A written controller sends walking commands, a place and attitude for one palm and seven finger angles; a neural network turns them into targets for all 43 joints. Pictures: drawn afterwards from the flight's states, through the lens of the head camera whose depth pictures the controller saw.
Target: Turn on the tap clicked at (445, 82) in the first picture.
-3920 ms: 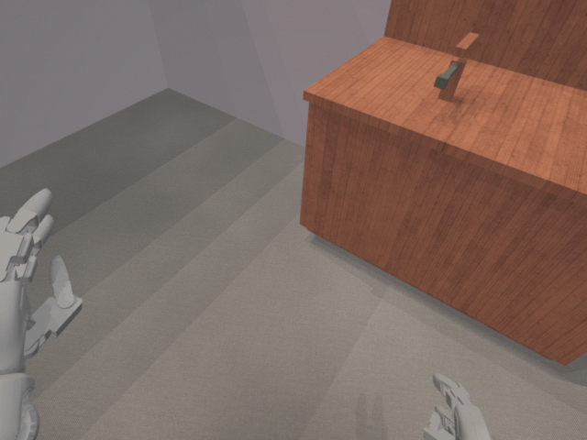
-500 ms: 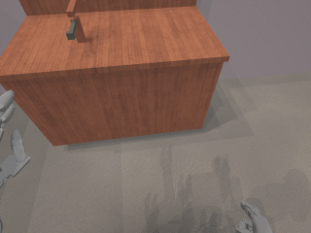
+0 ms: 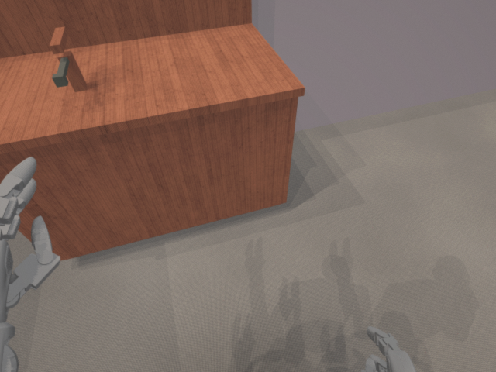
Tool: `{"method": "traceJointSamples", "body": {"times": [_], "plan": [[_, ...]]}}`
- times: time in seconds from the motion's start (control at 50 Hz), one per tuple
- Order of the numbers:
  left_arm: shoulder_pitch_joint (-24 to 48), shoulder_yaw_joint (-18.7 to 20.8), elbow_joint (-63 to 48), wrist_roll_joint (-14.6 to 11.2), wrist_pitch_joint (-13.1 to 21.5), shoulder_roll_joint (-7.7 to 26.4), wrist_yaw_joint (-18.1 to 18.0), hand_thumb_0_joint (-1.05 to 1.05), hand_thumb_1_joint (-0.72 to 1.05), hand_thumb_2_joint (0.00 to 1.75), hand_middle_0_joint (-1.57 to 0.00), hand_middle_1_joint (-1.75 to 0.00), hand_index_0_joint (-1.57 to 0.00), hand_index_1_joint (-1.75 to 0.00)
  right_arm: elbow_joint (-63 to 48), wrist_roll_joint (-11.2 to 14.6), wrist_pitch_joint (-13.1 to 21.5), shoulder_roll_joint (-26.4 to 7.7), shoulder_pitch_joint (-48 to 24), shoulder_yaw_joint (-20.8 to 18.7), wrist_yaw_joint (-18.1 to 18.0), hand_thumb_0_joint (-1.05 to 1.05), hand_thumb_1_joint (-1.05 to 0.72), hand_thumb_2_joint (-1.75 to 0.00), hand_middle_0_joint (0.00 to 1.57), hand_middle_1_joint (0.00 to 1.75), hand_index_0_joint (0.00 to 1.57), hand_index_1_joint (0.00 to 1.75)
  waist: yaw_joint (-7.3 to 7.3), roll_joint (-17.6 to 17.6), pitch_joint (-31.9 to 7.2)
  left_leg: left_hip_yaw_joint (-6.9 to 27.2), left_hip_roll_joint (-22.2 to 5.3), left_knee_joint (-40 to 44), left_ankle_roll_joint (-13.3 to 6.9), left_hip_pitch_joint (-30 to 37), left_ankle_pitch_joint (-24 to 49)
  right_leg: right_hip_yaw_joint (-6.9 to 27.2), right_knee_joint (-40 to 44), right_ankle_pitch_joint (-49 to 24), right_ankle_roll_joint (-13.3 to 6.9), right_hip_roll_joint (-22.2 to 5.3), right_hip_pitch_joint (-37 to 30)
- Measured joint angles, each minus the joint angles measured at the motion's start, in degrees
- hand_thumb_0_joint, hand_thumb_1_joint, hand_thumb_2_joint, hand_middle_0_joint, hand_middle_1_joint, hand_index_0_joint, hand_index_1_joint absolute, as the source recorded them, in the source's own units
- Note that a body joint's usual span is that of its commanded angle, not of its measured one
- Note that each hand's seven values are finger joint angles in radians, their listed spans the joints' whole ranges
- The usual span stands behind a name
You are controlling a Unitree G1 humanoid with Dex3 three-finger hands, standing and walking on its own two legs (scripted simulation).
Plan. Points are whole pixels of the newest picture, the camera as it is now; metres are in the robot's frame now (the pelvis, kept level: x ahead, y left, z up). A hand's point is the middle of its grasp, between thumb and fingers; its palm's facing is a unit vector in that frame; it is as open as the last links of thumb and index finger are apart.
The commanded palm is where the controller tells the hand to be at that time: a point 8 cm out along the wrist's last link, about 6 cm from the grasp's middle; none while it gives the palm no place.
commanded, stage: take the last steps up to it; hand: left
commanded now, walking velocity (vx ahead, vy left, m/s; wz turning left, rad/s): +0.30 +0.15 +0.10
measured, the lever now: (60, 79) +0.82 +0.54 +0.06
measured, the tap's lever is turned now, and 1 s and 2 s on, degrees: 0 0 0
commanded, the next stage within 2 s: none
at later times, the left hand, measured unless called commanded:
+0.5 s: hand (27, 257) +0.22 +0.26 +0.17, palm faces +0.44 -0.78 -0.43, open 7.4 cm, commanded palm +0.16 +0.31 +0.18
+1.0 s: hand (19, 183) +0.32 +0.32 +0.18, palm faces +0.39 -0.79 -0.47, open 7.4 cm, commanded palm +0.27 +0.37 +0.18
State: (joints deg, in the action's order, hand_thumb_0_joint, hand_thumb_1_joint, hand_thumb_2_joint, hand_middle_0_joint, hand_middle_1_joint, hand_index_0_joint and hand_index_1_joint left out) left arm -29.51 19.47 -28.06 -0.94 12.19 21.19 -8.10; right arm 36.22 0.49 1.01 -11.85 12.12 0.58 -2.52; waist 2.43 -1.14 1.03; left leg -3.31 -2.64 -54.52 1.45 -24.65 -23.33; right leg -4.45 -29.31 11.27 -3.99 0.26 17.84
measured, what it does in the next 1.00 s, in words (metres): walks ahead: left foot, then left foot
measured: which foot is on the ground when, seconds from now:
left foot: up 0.00-0.16, down 0.18-0.38, up 0.40-0.72, down 0.74-1.00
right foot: down 0.00-0.76, up 0.78-0.98, down 1.00-1.00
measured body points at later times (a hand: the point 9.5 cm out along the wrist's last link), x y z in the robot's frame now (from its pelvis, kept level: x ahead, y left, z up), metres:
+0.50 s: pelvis +0.02 +0.02 -0.01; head +0.02 -0.01 +0.44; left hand +0.19 +0.30 +0.20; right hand +0.18 -0.19 -0.12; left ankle +0.01 +0.15 -0.67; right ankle +0.05 -0.07 -0.74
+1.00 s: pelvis +0.11 +0.09 -0.01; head +0.14 +0.07 +0.44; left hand +0.30 +0.36 +0.21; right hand +0.28 -0.12 -0.11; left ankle +0.12 +0.21 -0.74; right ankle +0.14 +0.00 -0.73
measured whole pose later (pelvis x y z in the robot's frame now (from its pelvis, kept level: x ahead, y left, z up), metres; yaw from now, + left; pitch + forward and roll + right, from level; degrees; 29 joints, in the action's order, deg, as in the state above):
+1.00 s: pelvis +0.11 +0.09 -0.01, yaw +1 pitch +0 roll +1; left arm -28.4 21.3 -30.9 -0.8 14.6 22.2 -8.6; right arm 35.2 0.7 7.4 -8.2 12.0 0.6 -2.9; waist 0.9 -0.8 2.4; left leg -10.2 -4.7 -33.9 0.2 -16.1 -17.2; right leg -9.6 -37.7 22.4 0.5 -3.2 19.7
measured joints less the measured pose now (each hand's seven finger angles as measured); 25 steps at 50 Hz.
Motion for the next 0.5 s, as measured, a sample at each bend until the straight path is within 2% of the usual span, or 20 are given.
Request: {"method": "traceJointSamples", "body": {"times": [0.12, 0.18, 0.2, 0.24, 0.28, 0.3, 0.36, 0.38, 0.4, 0.44, 0.5], "plan": [[-0.74, 0.69, -0.24, 0.54, 1.03, 0.66, -0.86, 0.02, 0.89, 0.9, -0.22, -0.3, -0.22, -0.3, 1.15, -0.44, 1.15, -2.52, 3.47, -2.16, -1.41, 0.01, -0.9, -0.9, 0.2, 0.3, 0.2, 0.3, -0.91, 2.4, -1.35, -2.23, 0.07, 15.95, -1.71, 5.59, 0.89, -0.35, 1.74, -0.99, 0.36, -1.93, -0.12], [0.34, 0.53, -0.21, 0.67, 1.31, -0.4, -1.38, 0.02, 0.89, 0.9, -0.21, -0.3, -0.22, -0.3, 0.85, -0.51, 2.22, -3.74, 4.27, -3.04, -1.92, 0.01, -0.9, -0.9, 0.2, 0.3, 0.2, 0.3, -1.33, 2.13, -1.42, -2.52, 0.3, 25.38, -2.72, 11.01, 1.66, -0.57, -1.37, 1.01, 1.3, -2.4, 0.63], [1.07, 0.51, 0.04, 0.63, 1.39, -0.71, -1.48, 0.02, 0.89, 0.9, -0.21, -0.3, -0.22, -0.3, 0.71, -0.5, 2.52, -3.72, 4.1, -3.29, -2.15, 0.01, -0.9, -0.9, 0.2, 0.3, 0.2, 0.3, -1.38, 2.28, -1.01, -2.57, 0.56, 26.24, -2.55, 11.47, 5.36, -0.11, -3.7, 3.63, 1.68, -2.55, 1.15], [2.27, 0.62, 1.32, 0.91, 1.68, -1.16, -1.58, 0.02, 0.89, 0.9, -0.21, -0.3, -0.22, -0.3, 0.68, -0.35, 3.32, -3.16, 3.62, -3.39, -2.4, 0.01, -0.91, -0.9, 0.2, 0.3, 0.2, 0.3, -1.33, 2.02, -0.69, -2.55, 0.61, 25.06, -2.34, 11.41, 9.35, 0.56, -11.13, 11.19, 2.72, -2.28, 3.02], [2.78, 0.84, 3.35, 1.31, 1.83, -1.11, -1.27, 0.02, 0.89, 0.9, -0.21, -0.3, -0.21, -0.3, 0.98, -0.23, 4.12, -1.9, 3.26, -3.12, -2.2, 0.01, -0.91, -0.9, 0.2, 0.3, 0.2, 0.3, -0.85, 1.41, -1.2, -2.16, 0.55, 24.16, -2.35, 11.37, 8.36, 0.16, -17.83, 14.07, 3.46, -2.18, 4.76], [2.82, 0.85, 4.09, 1.37, 1.63, -1.08, -1.11, 0.02, 0.89, 0.9, -0.21, -0.3, -0.21, -0.3, 1.08, -0.18, 4.46, -1.25, 3.17, -2.84, -2.03, 0.01, -0.91, -0.9, 0.2, 0.3, 0.19, 0.3, -0.79, 0.98, -1.46, -1.97, 0.44, 23.99, -2.29, 11.46, 7.82, -0.42, -18.59, 14.5, 3.79, -2.25, 4.78], [2.5, 0.64, 4.44, 1.31, 1.1, -1.04, -0.88, 0.02, 0.89, 0.9, -0.21, -0.3, -0.21, -0.3, 1.02, -0.24, 5.2, 0.44, 3.02, -1.65, -1.47, 0.01, -0.9, -0.9, 0.2, 0.3, 0.2, 0.3, -1.09, -0.45, -1.72, -1.5, -0.15, 22.07, -1.41, 11.12, 6.27, -2.8, -10.56, 13.61, 4.31, -2.31, 0.94], [2.54, 0.58, 4.07, 1.42, 1.15, -0.88, -0.81, 0.02, 0.89, 0.9, -0.21, -0.3, -0.21, -0.3, 0.83, -0.29, 5.31, 0.85, 2.93, -1.25, -1.26, 0.01, -0.9, -0.9, 0.2, 0.3, 0.2, 0.3, -1.32, -0.78, -1.65, -1.37, -0.28, 20.1, -1.2, 10.3, 5.18, -3.1, -6.77, 11.24, 3.69, -2.24, -0.58], [2.98, 0.32, 3.9, 1.66, 1.38, -0.92, -0.7, 0.02, 0.89, 0.9, -0.21, -0.3, -0.21, -0.3, 0.91, -0.33, 5.18, 1.03, 2.49, -1.02, -1.02, 0.01, -0.9, -0.9, 0.2, 0.3, 0.2, 0.3, -1.47, -1.48, -1.23, -0.98, -0.6, 16.71, -1.81, 8.85, 2.69, -3.6, -6.18, 6.53, 2.5, -2.03, -0.58], [4.63, -0.73, 4.22, 1.48, 1.78, -1.56, -0.14, 0.02, 0.89, 0.9, -0.21, -0.3, -0.21, -0.3, 2.24, -0.31, 4.44, 1.12, 1.19, -1.01, -0.29, 0.01, -0.9, -0.9, 0.2, 0.3, 0.2, 0.3, -1.98, -2.1, -0.09, 0.73, 0.12, 4.97, -1.73, 4.18, -0.58, -4.33, -7.98, 5.58, 0.88, -2.3, -0.39], [4.64, -1.06, 4.48, 0.94, 2.51, -2.82, 0.66, 0.02, 0.89, 0.9, -0.21, -0.3, -0.21, -0.3, 3.66, -0.34, 3.18, 0.87, -0.3, -0.84, 0.4, 0.01, -0.9, -0.9, 0.2, 0.3, 0.2, 0.3, -2.77, -1.78, 0.86, 1.38, 0.37, -7.7, -0.68, -2.17, 2.29, -3.85, -5.72, 5.96, 0.84, -2.79, -1.98]]}}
